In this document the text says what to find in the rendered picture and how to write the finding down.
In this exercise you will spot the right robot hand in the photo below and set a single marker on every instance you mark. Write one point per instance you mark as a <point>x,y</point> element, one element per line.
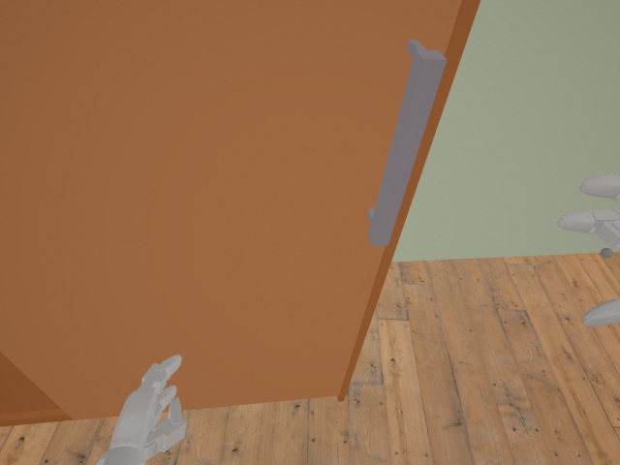
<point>605,224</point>

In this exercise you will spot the wardrobe door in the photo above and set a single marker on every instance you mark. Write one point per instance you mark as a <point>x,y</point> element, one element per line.
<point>18,393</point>
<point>192,177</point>

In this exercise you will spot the handle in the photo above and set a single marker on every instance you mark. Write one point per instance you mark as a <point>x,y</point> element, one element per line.
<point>420,92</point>

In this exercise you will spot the left robot hand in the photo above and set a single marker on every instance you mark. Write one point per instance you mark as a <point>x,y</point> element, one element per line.
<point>143,409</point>

